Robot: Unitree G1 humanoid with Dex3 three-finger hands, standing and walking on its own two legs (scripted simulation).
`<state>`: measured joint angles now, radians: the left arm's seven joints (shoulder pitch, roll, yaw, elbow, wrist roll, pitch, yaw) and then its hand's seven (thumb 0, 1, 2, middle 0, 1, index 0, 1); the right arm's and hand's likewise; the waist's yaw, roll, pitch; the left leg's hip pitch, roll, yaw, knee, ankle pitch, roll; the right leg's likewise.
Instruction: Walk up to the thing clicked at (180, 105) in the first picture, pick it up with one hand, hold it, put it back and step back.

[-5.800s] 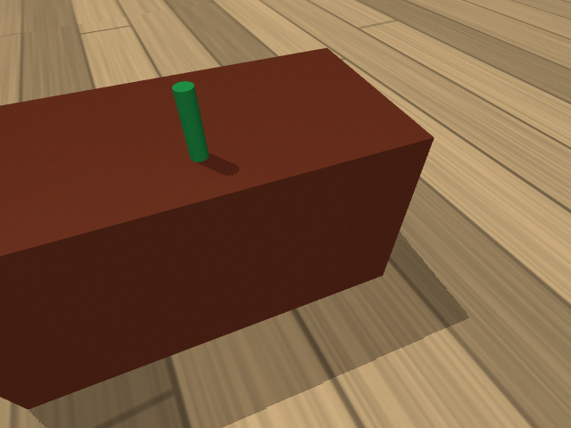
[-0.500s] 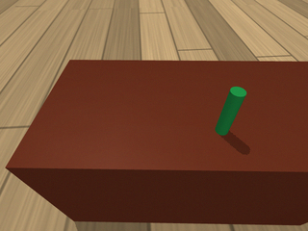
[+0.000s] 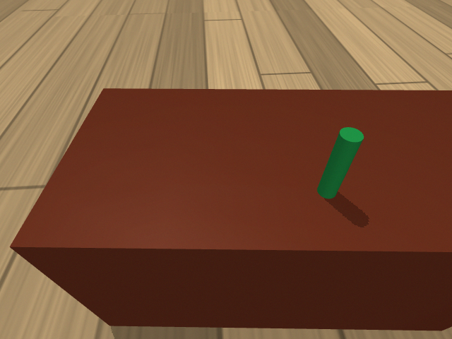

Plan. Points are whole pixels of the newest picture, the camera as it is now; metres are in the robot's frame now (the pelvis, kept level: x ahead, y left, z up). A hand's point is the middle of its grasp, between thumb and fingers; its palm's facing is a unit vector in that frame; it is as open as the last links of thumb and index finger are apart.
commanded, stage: rise first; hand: right
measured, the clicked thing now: (337, 166) +0.49 -0.25 +0.01
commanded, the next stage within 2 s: go down in 1.64 s
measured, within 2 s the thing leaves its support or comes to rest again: neither
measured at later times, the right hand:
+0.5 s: hand (386, 328) +0.17 -0.27 -0.07, palm faces +0.27 +0.88 -0.38, open 16.3 cm
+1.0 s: hand (407, 310) +0.18 -0.27 +0.01, palm faces +0.33 +0.87 -0.37, open 17.6 cm
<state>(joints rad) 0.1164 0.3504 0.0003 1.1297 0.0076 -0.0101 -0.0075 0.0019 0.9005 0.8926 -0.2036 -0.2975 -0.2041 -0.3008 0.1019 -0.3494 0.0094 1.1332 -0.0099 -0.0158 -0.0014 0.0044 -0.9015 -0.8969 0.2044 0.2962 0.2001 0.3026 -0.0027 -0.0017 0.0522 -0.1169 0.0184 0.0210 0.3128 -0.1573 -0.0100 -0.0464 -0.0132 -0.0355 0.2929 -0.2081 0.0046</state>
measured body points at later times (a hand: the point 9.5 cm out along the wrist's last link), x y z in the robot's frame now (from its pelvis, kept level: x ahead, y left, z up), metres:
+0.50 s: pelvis +0.00 +0.00 -0.01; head +0.01 +0.02 +0.44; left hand +0.17 +0.26 -0.10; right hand +0.15 -0.31 -0.04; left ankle +0.01 +0.12 -0.75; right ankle -0.03 -0.12 -0.75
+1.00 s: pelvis +0.00 +0.00 +0.00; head +0.00 +0.01 +0.44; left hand +0.17 +0.26 -0.09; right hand +0.15 -0.31 +0.03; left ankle +0.01 +0.12 -0.75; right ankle -0.03 -0.12 -0.75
